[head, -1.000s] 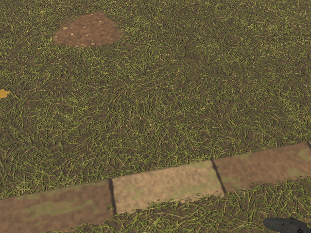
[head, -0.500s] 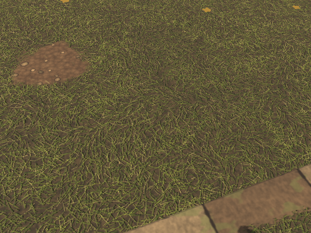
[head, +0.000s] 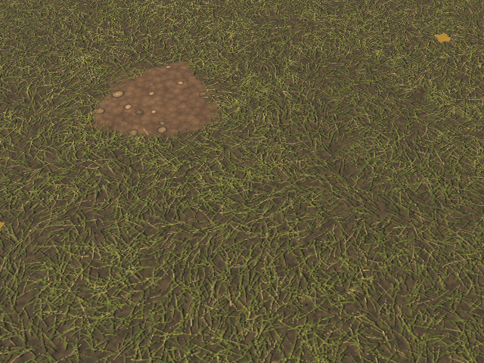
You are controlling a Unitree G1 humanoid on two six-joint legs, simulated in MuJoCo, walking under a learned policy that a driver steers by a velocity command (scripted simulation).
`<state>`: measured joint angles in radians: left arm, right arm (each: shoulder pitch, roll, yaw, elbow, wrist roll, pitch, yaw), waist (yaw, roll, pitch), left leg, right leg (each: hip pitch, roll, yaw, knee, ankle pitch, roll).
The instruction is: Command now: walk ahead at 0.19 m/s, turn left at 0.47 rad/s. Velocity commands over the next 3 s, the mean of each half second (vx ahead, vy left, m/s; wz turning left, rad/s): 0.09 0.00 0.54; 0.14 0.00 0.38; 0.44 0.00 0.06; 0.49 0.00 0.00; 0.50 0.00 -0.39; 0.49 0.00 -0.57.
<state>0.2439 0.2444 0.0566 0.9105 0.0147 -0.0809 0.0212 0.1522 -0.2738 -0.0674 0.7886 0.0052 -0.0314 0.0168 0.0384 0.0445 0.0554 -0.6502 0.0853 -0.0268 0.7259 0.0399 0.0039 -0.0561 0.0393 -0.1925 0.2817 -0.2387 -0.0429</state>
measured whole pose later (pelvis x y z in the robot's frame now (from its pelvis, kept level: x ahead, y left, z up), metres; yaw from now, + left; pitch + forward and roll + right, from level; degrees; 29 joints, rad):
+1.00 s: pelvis +0.14 +0.02 +0.00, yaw +28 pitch +2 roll +0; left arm 0.31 0.29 0.06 0.80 -0.03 -0.02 -0.01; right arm 0.20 -0.27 -0.06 0.63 0.02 -0.01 0.01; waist 0.05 0.00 -0.03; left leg -0.21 0.00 0.00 0.44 -0.29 0.04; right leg -0.21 -0.04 -0.02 0.46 -0.30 0.00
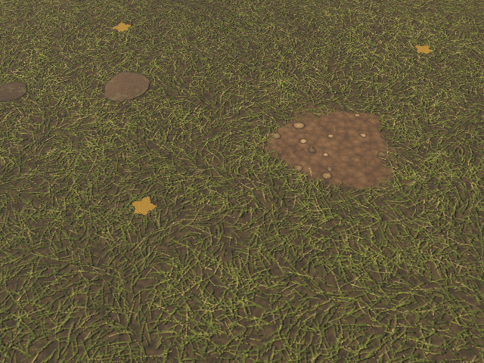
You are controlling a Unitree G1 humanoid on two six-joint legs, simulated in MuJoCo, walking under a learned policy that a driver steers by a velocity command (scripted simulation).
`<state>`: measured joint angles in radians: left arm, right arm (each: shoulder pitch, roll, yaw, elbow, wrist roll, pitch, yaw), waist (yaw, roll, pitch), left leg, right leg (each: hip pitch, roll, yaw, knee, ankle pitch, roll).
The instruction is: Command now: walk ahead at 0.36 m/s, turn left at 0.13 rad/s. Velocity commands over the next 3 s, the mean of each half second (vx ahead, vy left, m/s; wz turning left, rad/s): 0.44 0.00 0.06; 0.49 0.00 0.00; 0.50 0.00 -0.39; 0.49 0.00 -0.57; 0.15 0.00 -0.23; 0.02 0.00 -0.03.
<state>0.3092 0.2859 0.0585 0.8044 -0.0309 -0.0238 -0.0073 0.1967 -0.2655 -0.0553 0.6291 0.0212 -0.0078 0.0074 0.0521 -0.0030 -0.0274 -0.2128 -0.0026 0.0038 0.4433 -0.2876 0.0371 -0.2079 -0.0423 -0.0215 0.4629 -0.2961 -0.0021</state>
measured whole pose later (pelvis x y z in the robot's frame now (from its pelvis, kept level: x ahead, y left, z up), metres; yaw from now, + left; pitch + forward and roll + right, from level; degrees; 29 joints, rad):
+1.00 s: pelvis +0.54 -0.05 -0.07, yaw -1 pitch +2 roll -1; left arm 0.39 0.30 0.05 0.92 -0.01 -0.04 0.00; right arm 0.02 -0.24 -0.03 0.64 0.00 -0.10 0.04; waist 0.07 0.01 0.03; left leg -0.51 -0.01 0.03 0.50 -0.01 0.09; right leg 0.08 0.06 0.00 0.40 -0.47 -0.05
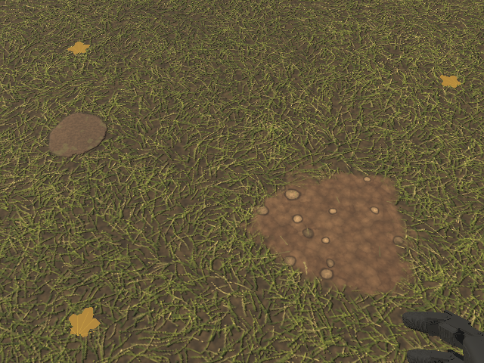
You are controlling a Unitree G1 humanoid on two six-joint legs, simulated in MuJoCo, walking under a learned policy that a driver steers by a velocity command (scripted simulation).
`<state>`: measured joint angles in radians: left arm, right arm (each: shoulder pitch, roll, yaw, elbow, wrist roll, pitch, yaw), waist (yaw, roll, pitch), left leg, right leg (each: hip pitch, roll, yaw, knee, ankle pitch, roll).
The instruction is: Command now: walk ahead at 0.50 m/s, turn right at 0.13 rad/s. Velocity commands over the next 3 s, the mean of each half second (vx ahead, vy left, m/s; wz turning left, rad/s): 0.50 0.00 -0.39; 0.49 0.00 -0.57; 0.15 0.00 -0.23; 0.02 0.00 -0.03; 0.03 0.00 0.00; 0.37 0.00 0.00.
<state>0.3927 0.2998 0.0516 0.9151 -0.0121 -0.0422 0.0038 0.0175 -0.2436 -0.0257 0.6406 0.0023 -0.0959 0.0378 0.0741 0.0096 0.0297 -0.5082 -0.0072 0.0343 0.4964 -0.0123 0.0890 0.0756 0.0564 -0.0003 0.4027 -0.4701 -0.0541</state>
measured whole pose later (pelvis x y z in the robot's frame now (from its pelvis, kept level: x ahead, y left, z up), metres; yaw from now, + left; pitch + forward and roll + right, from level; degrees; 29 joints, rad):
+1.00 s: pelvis +0.55 -0.14 +0.01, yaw -31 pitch +2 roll +0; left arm 0.39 0.30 0.08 0.75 -0.02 -0.02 0.02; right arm 0.01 -0.28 -0.04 0.69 -0.01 -0.12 0.03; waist 0.09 0.04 0.02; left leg -0.49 -0.01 -0.07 0.45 0.03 -0.01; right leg -0.06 0.11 0.22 0.47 -0.43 -0.06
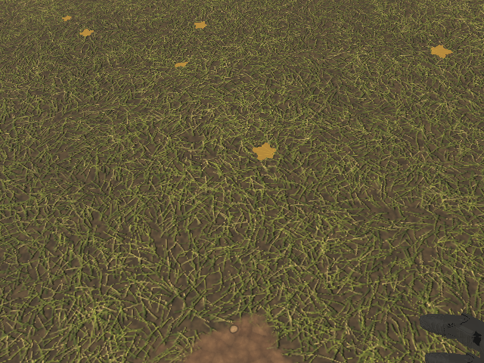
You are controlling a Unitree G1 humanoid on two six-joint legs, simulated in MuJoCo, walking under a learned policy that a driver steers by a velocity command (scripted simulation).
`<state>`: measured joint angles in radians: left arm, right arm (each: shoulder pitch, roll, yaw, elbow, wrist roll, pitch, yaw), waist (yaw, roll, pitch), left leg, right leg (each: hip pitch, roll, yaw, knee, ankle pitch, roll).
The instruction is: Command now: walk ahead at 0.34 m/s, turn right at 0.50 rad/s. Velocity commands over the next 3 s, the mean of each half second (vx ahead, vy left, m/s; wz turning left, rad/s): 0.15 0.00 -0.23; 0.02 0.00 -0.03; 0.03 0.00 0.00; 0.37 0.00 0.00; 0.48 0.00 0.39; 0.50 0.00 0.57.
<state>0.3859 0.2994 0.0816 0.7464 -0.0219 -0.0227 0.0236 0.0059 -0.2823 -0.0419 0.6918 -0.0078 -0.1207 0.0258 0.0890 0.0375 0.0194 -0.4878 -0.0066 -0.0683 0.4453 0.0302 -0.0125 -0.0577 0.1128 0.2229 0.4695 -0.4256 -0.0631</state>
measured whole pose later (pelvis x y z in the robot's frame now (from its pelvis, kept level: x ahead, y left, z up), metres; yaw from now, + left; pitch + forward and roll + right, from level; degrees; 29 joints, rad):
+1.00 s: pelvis +0.14 -0.01 +0.01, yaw -5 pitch -2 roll +0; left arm 0.21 0.23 0.04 0.82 0.01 0.01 0.02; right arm 0.15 -0.26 -0.02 1.02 -0.01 0.01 -0.02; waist -0.02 0.00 0.04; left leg -0.18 0.03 0.01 0.50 -0.29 -0.03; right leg -0.21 0.02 0.04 0.52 -0.29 -0.01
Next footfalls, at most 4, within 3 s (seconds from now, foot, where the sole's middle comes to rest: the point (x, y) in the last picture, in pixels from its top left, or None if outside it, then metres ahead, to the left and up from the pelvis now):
0.02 left None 0.18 0.13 -0.77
0.38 right None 0.17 -0.13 -0.77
2.06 right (339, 344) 0.53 -0.16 -0.77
2.60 left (245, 249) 0.81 0.12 -0.77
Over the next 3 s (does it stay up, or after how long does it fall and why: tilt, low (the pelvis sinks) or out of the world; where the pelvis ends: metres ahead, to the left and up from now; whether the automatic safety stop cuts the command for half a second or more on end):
stays up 0.88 0.06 0.01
